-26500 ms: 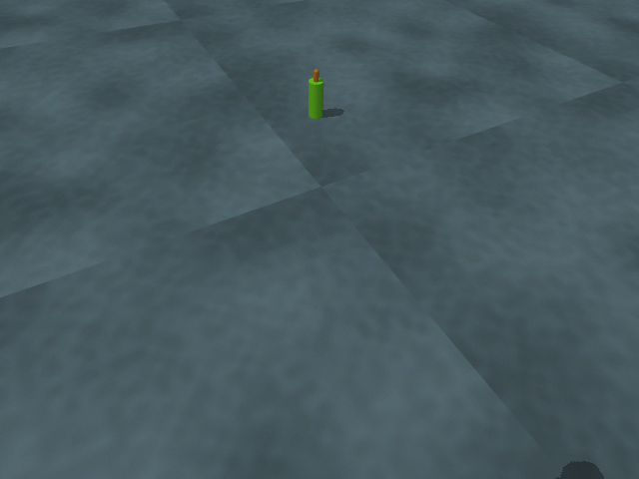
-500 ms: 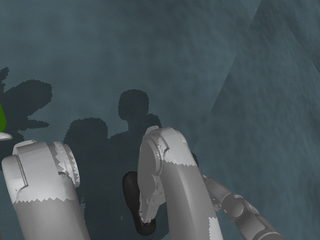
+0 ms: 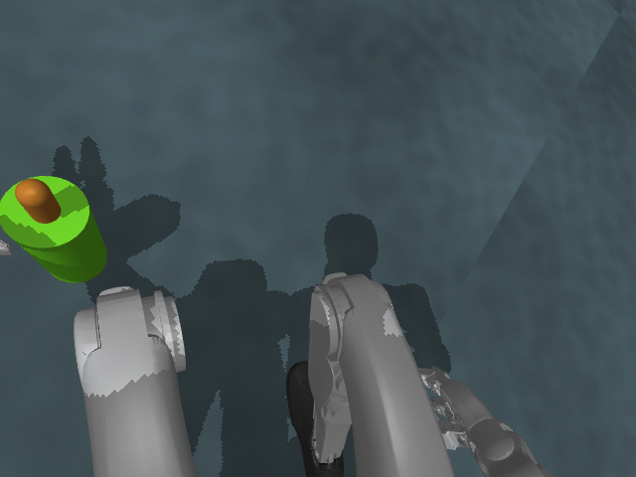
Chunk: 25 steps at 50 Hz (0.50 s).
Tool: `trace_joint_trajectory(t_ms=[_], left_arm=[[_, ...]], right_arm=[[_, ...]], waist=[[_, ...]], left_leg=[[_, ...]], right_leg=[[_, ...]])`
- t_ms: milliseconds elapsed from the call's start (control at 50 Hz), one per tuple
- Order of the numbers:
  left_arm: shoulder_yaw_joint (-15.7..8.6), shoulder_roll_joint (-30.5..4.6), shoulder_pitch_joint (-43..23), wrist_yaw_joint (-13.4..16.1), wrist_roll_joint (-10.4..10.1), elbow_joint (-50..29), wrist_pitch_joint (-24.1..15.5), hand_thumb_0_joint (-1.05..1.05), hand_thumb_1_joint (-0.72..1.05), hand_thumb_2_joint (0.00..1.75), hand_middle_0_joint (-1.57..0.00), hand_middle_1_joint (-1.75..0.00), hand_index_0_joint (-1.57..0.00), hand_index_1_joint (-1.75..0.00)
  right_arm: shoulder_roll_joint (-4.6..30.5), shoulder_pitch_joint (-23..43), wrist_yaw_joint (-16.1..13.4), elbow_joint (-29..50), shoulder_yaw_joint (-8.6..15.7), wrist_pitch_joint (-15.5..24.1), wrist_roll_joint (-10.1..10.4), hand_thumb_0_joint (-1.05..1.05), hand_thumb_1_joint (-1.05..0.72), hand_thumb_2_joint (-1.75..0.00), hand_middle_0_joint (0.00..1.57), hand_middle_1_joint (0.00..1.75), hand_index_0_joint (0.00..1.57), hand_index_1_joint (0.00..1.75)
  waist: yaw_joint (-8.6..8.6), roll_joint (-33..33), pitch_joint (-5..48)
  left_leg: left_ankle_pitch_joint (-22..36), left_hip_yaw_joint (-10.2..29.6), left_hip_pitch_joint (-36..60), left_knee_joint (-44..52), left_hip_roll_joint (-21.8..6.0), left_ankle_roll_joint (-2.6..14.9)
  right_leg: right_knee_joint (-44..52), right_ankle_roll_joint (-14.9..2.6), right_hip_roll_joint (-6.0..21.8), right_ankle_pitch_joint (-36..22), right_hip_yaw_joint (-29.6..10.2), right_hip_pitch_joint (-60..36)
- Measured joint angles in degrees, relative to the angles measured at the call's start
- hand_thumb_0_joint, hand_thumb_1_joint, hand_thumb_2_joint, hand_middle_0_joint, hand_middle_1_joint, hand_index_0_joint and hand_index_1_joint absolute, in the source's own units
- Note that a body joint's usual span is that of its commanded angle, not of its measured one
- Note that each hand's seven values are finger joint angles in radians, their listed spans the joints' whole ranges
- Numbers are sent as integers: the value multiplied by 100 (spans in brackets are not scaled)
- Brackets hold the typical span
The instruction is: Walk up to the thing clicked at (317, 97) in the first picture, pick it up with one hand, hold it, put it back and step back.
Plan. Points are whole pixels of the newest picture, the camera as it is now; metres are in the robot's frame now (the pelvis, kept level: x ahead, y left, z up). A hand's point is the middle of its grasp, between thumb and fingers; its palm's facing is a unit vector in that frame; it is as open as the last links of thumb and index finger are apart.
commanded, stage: home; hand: left
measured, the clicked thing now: (59, 230) +0.41 +0.28 -0.18
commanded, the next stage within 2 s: none
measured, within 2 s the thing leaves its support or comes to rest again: neither
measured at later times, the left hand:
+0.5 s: hand out of the picture +0.30 +0.37 +0.08, palm faces +0.35 -0.81 -0.48, open 17.4 cm
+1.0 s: hand out of the picture +0.23 +0.27 +0.28, palm faces +0.36 -0.87 -0.35, open 17.7 cm
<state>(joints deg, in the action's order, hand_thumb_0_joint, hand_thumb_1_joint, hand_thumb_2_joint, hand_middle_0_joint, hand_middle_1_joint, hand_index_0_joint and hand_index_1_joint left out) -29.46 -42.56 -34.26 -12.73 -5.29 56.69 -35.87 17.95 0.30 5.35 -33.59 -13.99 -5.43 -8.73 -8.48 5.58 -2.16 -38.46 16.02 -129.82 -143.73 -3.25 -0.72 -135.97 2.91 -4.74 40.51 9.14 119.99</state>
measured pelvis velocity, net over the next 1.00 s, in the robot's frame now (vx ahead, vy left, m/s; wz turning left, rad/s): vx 0.08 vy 0.01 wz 0.24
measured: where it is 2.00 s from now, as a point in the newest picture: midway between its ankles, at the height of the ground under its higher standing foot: (242, 465)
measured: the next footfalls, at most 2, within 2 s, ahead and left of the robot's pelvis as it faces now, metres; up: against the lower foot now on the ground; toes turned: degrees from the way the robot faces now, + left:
none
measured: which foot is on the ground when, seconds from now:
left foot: down 0.00-1.00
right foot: down 0.00-1.00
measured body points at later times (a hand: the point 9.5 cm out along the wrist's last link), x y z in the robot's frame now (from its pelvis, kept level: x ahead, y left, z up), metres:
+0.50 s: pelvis +0.01 -0.01 +0.16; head +0.20 +0.06 +0.56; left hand +0.28 +0.41 +0.11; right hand +0.20 -0.24 +0.03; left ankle +0.08 +0.13 -0.28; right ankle +0.11 -0.13 -0.28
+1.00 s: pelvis +0.08 +0.01 +0.37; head +0.13 +0.04 +0.81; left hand +0.21 +0.31 +0.30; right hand +0.29 -0.20 +0.28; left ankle +0.08 +0.13 -0.28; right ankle +0.11 -0.13 -0.28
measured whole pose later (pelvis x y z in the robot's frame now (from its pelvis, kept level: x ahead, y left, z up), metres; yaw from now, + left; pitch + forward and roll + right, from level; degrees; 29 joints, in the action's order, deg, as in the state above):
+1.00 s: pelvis +0.08 +0.01 +0.37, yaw +14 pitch +16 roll -3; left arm -4.5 -15.3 14.2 10.0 -0.8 13.8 12.1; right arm 12.3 -13.6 -7.8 -29.6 -1.2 0.2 2.5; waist -2.7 -1.3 9.4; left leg -29.3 2.6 -54.4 -67.6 -3.2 -0.8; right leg -64.4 1.2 0.2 31.3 2.7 48.9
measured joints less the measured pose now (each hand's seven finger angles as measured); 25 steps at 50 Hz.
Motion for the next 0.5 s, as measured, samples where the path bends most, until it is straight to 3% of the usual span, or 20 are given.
trace_joint_trajectory(t_ms=[60, 140, 280, 380, 500], left_arm=[[84, -3, 111, 153, 289, -82, 485, -1, -50, 3, -6, -3, -7, -3], [-89, 51, 253, 382, 655, -304, 1181, -1, -49, 3, -7, -4, -8, -4], [-211, -176, 346, 883, 871, -581, 2054, -1, -48, 7, -6, -6, -8, -5], [134, 311, 935, 1152, 825, -1244, 2640, -1, -50, 7, -5, -6, -6, -5], [760, 1239, 2185, 1411, 722, -2769, 3301, -1, -52, 7, -5, -5, -6, -5]], right_arm=[[-113, -133, -44, -3, 291, -169, 239, 0, -89, -90, 21, 30, 20, 31], [-169, -273, -122, -51, 526, -354, 468, 0, -90, -90, 20, 30, 20, 31], [-230, -495, -242, -147, 933, -514, 692, 0, -90, -90, 20, 30, 20, 31], [-202, -656, -309, -134, 1214, -511, 863, 0, -90, -90, 20, 30, 20, 31], [-287, -675, -511, 109, 1374, -415, 1117, 0, -90, -90, 20, 30, 20, 31]], waist=[[55, -126, 228], [181, -301, 453], [394, -446, 722], [590, -602, 985], [642, -644, 1046]], left_leg=[[32, -172, 63, 277, -36, -6], [96, -362, 199, 697, -57, -16], [222, -668, 546, 1453, -77, -48], [244, -863, 993, 2110, -95, -24], [247, -1040, 2115, 3179, -137, -16]], right_leg=[[164, -56, 44, -9, -112, 15], [451, -50, 107, -39, -234, -32], [989, -116, 203, -109, -432, -221], [1572, -131, 254, -118, -551, -606], [2619, -150, 282, -163, -633, -1665]])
